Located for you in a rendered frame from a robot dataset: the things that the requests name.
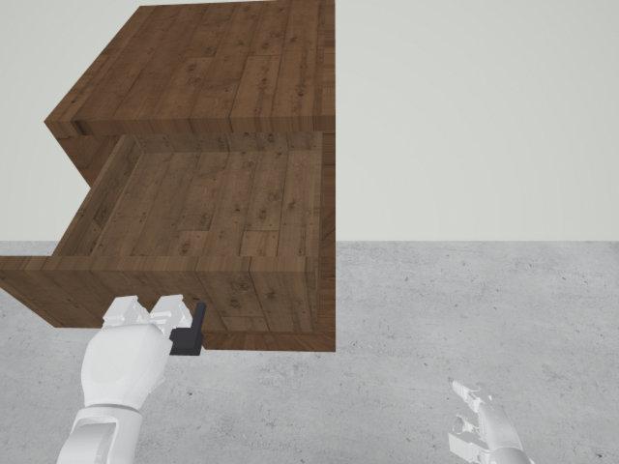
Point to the robot right hand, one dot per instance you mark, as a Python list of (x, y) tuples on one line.
[(474, 440)]

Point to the left robot forearm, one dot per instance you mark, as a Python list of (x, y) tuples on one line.
[(102, 434)]

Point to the drawer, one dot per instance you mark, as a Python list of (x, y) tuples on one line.
[(232, 220)]

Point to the robot left hand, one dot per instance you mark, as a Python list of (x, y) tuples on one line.
[(125, 360)]

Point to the cabinet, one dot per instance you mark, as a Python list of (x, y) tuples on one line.
[(252, 66)]

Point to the handle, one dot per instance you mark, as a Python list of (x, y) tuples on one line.
[(188, 341)]

